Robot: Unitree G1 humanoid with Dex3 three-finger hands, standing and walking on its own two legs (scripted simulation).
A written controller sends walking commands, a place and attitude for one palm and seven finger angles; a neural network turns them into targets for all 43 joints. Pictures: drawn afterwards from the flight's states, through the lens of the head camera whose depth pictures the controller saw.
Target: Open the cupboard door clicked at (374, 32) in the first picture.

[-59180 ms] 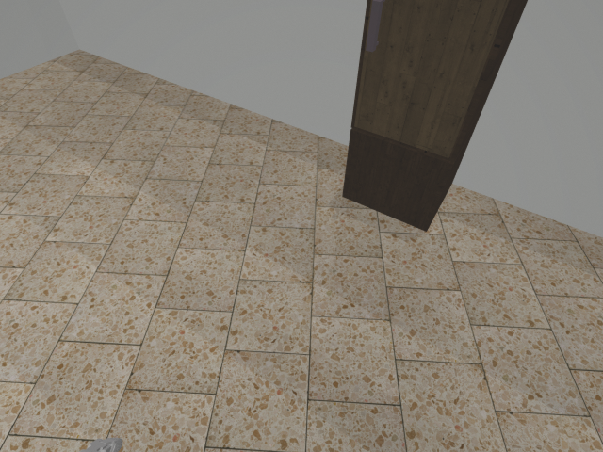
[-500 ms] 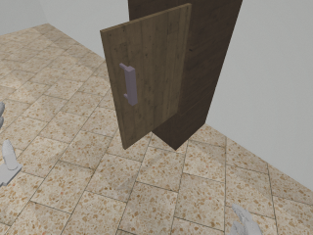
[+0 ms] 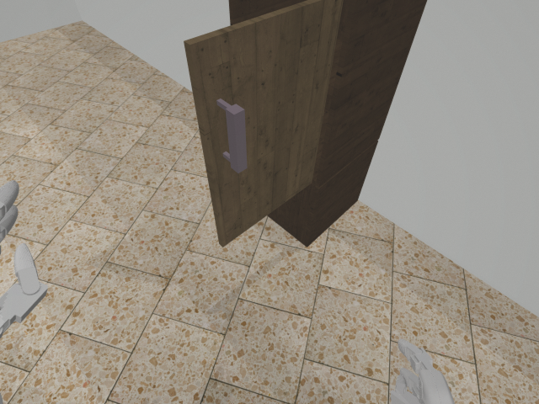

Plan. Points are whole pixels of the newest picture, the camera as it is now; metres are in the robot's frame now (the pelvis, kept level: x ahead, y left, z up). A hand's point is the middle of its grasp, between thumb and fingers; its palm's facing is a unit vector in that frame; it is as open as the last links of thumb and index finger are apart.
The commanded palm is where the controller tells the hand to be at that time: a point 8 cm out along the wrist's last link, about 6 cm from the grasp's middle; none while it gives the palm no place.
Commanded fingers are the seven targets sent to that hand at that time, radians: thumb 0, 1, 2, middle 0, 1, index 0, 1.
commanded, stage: let the arm hang, fingers relaxed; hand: left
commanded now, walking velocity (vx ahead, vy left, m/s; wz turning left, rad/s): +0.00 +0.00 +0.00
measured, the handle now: (230, 136) +0.59 +0.12 +0.05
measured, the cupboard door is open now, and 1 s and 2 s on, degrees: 88 88 88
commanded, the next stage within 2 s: look to check the result in 1.10 s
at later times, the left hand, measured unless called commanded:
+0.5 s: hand out of the picture -0.04 +0.19 -0.18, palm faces +0.07 -0.97 -0.23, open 7.2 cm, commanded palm none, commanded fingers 0.00 0.90 0.90 -0.20 -0.30 -0.20 -0.30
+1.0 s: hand out of the picture +0.05 +0.17 -0.17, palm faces +0.07 -0.97 -0.21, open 7.4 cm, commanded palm none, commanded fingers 0.00 0.90 0.90 -0.20 -0.30 -0.20 -0.30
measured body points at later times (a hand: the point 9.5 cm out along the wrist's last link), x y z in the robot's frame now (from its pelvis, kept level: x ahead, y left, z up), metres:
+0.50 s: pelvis -0.01 -0.01 +0.00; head +0.02 -0.01 +0.45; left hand -0.04 +0.24 -0.16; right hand -0.03 -0.24 -0.16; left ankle +0.00 +0.12 -0.74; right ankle +0.04 -0.12 -0.74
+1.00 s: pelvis +0.01 -0.02 +0.00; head +0.01 -0.03 +0.45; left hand +0.05 +0.22 -0.15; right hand +0.03 -0.24 -0.16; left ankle +0.00 +0.12 -0.74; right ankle +0.04 -0.12 -0.74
